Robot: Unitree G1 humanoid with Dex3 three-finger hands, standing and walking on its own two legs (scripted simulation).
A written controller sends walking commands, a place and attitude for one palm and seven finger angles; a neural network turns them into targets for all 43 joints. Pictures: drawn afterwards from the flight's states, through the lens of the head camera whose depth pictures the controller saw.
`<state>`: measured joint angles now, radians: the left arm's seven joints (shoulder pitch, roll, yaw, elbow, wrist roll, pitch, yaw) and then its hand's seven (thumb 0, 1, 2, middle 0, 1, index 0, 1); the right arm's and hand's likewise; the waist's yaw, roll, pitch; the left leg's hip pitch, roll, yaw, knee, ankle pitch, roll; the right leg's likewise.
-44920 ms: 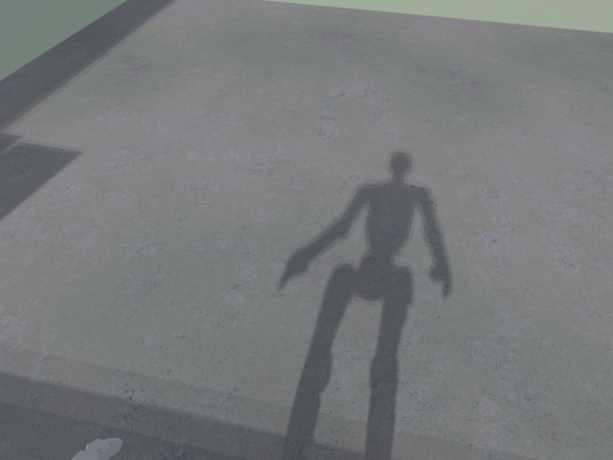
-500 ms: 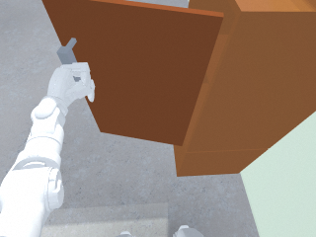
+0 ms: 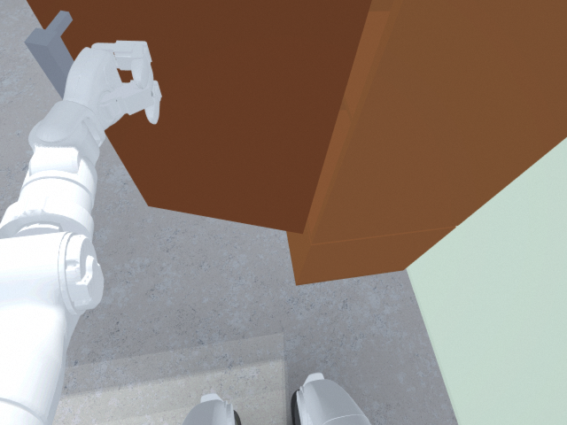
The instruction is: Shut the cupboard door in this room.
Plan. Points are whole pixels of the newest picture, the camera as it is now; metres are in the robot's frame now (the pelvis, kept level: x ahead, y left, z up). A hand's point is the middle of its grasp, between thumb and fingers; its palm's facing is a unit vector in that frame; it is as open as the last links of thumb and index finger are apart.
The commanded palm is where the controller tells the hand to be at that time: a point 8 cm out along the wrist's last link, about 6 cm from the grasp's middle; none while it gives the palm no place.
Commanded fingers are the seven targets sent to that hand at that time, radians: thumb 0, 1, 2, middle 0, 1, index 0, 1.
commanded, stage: push the door shut along its arc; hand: left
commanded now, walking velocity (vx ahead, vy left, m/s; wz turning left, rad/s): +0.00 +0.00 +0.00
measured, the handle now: (80, 77) +0.58 +0.20 +0.11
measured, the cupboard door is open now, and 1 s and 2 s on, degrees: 71 56 56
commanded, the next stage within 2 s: pull the fist back off the door in 0.52 s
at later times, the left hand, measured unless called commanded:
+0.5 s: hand (169, 67) +0.57 +0.08 +0.12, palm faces -0.40 -0.92 +0.00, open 3.2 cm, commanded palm +0.59 +0.11 +0.11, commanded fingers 0.00 0.90 0.90 -1.30 -1.50 -1.30 -1.50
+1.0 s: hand (190, 75) +0.57 +0.06 +0.11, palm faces +0.01 -1.00 +0.00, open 3.1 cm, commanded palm +0.53 +0.10 +0.11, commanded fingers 0.00 0.90 0.90 -1.30 -1.50 -1.30 -1.50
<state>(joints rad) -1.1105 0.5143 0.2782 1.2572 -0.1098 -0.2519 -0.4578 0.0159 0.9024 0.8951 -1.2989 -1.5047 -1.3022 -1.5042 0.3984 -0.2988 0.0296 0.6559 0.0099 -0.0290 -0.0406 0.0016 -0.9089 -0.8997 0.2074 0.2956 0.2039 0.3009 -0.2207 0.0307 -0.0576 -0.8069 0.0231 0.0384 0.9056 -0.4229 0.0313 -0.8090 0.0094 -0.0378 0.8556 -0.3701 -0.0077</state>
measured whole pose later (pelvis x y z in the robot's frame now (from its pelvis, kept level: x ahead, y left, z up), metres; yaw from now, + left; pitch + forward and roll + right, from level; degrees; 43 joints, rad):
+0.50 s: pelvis +0.00 -0.01 -0.02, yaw +0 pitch +24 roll -3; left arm -1.35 0.61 0.24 1.36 -0.06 -0.18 -0.49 0.00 0.94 0.95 -1.30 -1.50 -1.30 -1.50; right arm 0.41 -0.30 0.03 0.68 -0.01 -0.03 -0.04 0.00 -0.91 -0.90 0.21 0.30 0.20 0.30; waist -0.27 0.04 -0.06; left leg -0.96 0.05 0.01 1.00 -0.46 0.02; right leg -0.94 0.03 -0.06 0.93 -0.40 -0.02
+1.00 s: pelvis +0.02 -0.01 +0.00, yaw -1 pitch +21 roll -2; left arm -1.11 0.30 0.32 1.23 0.00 -0.29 0.08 0.02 0.90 0.90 -1.30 -1.50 -1.30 -1.50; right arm 0.49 -0.24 0.01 0.66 -0.06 0.01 0.08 0.00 -0.91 -0.90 0.21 0.30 0.20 0.30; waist -0.21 0.07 -0.10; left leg -0.81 0.04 0.03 0.88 -0.44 0.02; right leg -0.81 0.03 -0.04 0.82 -0.38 -0.02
